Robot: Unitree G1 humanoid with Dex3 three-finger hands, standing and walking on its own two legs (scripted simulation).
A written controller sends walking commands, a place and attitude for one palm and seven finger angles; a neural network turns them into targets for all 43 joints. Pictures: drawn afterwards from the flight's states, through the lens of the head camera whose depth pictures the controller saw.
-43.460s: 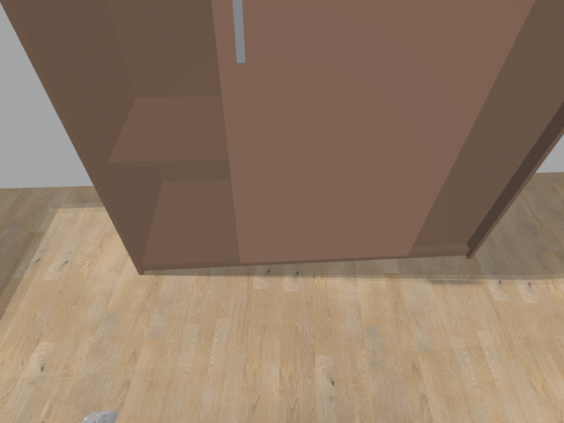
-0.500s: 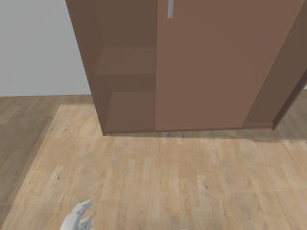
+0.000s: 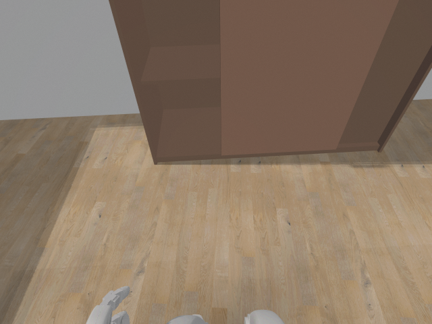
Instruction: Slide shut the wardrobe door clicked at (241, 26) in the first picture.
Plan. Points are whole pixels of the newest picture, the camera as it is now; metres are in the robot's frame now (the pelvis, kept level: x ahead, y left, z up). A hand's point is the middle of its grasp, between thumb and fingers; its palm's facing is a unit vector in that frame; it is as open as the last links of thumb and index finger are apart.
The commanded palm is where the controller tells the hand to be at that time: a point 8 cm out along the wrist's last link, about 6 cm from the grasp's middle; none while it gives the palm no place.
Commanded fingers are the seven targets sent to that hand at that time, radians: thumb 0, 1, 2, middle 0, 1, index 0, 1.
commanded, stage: stop stepping back and stand still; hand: right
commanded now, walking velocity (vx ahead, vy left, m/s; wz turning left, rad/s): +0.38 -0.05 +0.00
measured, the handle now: out of the picture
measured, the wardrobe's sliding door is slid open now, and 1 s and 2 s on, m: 0.41 0.41 0.41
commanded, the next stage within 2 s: none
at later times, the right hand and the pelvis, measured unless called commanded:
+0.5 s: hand out of the picture +0.01 -0.29 +0.22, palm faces +0.46 +0.75 -0.47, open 7.4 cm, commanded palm -0.04 -0.32 +0.24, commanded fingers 0.00 -0.90 -0.90 0.20 0.30 0.20 0.30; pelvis -0.17 -0.02 +0.00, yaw -2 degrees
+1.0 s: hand out of the picture -0.12 -0.31 +0.21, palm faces +0.50 +0.75 -0.42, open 7.4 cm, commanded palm -0.18 -0.33 +0.24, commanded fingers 0.00 -0.90 -0.90 0.20 0.30 0.20 0.30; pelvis -0.32 -0.03 -0.01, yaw +0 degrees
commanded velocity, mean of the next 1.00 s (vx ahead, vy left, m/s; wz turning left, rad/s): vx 0.33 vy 0.03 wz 0.00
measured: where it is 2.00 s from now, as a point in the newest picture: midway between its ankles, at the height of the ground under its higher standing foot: outside the picture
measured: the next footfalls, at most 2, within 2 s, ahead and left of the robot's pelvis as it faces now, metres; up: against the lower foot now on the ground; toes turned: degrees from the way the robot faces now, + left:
right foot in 0.08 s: -0.10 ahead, -0.12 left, +0.00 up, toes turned -2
left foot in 0.30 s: -0.03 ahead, +0.05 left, +0.00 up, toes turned -4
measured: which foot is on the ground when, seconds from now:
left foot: down 0.00-0.14, up 0.16-0.28, down 0.30-0.54, up 0.56-0.72, down 0.74-0.98, up 1.00-1.00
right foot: up 0.00-0.06, down 0.08-0.30, up 0.32-0.48, down 0.50-0.76, up 0.78-0.92, down 0.94-1.00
